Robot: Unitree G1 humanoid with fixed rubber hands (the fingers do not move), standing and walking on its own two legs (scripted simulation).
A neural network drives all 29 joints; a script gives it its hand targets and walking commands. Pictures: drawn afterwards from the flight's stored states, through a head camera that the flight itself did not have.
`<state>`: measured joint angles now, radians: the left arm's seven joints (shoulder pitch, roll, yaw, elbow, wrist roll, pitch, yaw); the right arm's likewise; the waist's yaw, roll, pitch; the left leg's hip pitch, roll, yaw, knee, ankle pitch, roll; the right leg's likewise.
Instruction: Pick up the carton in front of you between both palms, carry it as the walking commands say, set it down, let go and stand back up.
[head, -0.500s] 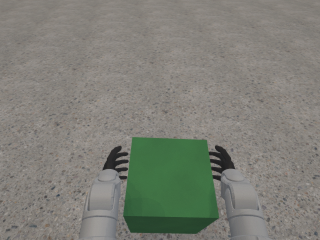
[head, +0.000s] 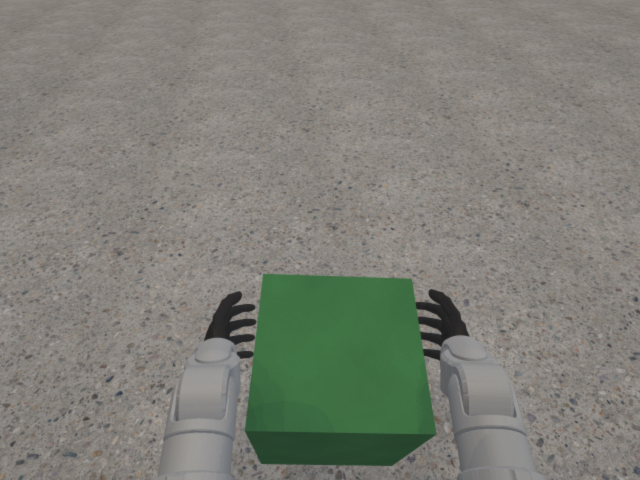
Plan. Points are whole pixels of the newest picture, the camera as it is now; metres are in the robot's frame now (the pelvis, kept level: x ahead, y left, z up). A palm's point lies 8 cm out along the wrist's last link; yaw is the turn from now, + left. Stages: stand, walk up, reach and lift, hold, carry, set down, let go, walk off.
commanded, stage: carry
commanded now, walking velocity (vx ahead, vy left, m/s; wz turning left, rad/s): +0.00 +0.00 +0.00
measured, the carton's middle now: (332, 376) +0.31 +0.00 -0.07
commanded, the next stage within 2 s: hold in 0.40 s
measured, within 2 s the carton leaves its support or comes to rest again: neither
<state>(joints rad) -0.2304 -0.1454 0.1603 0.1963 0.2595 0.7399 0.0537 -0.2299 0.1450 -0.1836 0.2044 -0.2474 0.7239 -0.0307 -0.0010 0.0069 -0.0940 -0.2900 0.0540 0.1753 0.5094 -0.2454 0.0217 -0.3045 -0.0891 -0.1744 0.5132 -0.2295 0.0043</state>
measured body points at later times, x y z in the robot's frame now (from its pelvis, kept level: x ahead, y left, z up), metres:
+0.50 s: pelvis +0.00 +0.00 +0.00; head -0.02 +0.00 +0.45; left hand +0.30 +0.14 +0.03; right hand +0.30 -0.16 +0.03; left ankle +0.01 +0.10 -0.74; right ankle +0.02 -0.12 -0.74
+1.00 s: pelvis -0.03 -0.02 -0.01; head -0.03 -0.03 +0.44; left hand +0.31 +0.15 +0.02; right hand +0.33 -0.15 +0.01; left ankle +0.02 +0.10 -0.74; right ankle +0.03 -0.13 -0.74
